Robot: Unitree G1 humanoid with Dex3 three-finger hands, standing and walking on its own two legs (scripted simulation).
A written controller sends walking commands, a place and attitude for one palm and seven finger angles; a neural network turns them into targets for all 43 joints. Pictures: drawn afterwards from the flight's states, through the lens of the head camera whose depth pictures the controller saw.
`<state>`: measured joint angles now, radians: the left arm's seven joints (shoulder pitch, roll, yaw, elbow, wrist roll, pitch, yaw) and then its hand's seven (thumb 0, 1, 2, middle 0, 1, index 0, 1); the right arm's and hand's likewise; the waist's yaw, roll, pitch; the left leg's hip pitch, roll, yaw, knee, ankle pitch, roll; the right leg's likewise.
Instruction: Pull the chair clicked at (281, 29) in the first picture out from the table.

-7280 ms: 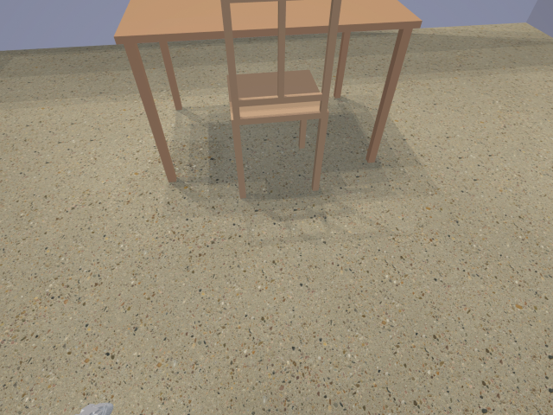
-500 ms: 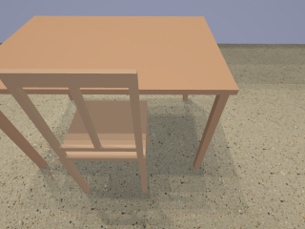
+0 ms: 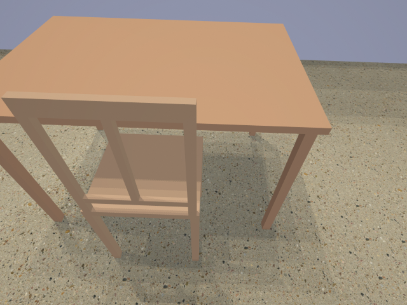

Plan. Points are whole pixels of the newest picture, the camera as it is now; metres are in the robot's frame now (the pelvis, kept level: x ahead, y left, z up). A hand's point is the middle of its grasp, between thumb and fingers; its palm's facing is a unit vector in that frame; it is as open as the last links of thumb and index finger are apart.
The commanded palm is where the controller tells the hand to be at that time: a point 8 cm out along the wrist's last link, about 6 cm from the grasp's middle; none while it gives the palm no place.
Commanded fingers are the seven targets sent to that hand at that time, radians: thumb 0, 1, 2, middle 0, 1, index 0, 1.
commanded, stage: come to a stop and stand still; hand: left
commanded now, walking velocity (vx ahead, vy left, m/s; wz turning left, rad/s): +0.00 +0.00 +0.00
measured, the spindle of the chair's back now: (124, 165) +0.46 +0.25 -0.05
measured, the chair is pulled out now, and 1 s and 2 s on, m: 0.00 0.00 0.00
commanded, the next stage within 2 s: look again from close up in 0.56 s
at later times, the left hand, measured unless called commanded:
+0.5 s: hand out of the picture +0.01 +0.19 -0.18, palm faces +0.05 -0.98 -0.20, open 7.4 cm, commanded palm none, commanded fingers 0.00 0.90 0.90 -0.20 -0.30 -0.20 -0.30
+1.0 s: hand out of the picture +0.03 +0.22 -0.18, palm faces +0.01 -0.97 -0.23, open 7.4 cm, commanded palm none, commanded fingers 0.00 0.90 0.90 -0.20 -0.30 -0.20 -0.30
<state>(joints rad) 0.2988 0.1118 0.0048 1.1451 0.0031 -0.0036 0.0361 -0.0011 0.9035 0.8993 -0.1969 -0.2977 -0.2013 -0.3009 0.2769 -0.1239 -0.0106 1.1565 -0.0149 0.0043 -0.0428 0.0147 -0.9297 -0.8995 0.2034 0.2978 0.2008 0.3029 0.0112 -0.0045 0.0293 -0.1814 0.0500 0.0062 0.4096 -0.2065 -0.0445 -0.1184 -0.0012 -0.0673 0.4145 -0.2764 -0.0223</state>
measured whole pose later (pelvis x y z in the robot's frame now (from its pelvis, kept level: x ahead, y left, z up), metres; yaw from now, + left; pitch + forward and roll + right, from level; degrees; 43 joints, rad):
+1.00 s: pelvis +0.01 +0.03 -0.01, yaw +0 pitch -1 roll +0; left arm 0.27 0.18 -0.01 1.05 0.01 0.00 0.04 0.00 0.90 0.90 -0.20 -0.30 -0.20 -0.30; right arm 0.27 -0.18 0.00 1.04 -0.02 0.00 -0.02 0.01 -0.94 -0.90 0.20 0.30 0.20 0.30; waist 0.00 0.01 0.03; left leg -0.24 0.00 0.03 0.55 -0.30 0.01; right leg -0.17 -0.05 -0.04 0.54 -0.35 0.02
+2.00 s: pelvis +0.00 +0.02 -0.01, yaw +0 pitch +0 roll +1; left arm 0.47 0.17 0.02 0.33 -0.12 -0.01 0.09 0.01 0.89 0.89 -0.20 -0.29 -0.20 -0.30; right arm 0.31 -0.19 0.00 0.92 0.03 -0.19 -0.07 0.01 -0.92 -0.90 0.21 0.30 0.20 0.30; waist 0.01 -0.01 0.02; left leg -0.27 0.01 0.02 0.53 -0.27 0.00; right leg -0.21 -0.05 -0.05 0.55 -0.34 0.01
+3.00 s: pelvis -0.04 +0.02 -0.10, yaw +0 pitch +16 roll -2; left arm 0.39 0.22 0.17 0.00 -0.26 -0.43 -0.22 -0.01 -0.21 0.43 -0.09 -0.12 -0.09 -0.13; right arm 0.22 -0.24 -0.04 0.57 0.02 -0.20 -0.07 0.01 -0.91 -0.90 0.20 0.30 0.20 0.30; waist -0.01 0.02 -0.14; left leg -0.98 0.05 -0.03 1.19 -0.49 -0.02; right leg -0.89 -0.02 -0.08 1.17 -0.56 -0.01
